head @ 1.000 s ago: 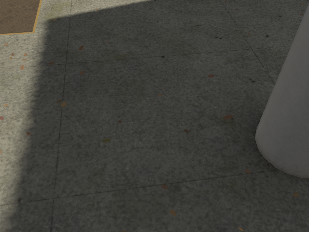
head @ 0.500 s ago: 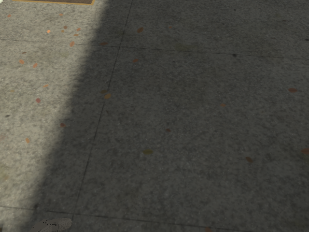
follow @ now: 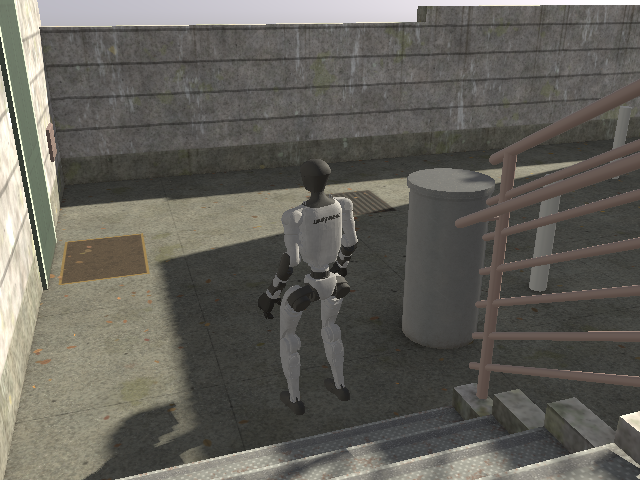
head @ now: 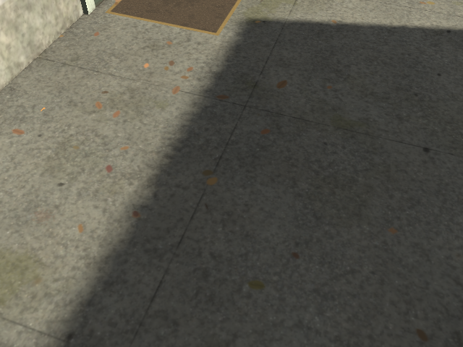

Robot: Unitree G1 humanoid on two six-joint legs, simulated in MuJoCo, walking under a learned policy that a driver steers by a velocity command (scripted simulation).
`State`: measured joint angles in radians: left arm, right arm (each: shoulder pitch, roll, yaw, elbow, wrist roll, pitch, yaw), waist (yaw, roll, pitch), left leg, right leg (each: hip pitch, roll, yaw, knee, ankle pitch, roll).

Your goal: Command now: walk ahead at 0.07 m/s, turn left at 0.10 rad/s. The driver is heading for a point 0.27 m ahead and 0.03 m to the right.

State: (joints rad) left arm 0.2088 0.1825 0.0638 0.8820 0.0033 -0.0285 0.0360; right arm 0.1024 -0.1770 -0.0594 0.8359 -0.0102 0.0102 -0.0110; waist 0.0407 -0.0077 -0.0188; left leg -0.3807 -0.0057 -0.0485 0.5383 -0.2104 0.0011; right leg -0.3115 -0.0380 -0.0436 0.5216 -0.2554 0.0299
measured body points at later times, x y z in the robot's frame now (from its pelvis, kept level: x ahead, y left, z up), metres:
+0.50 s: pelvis +0.03 +0.01 +0.00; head +0.05 +0.01 +0.45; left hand +0.06 +0.25 -0.15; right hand +0.14 -0.23 -0.14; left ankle +0.05 +0.12 -0.73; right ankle +0.01 -0.14 -0.73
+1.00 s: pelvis +0.02 +0.00 +0.00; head +0.03 +0.00 +0.45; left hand +0.01 +0.23 -0.16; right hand +0.09 -0.23 -0.15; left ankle +0.05 +0.12 -0.73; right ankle +0.01 -0.14 -0.73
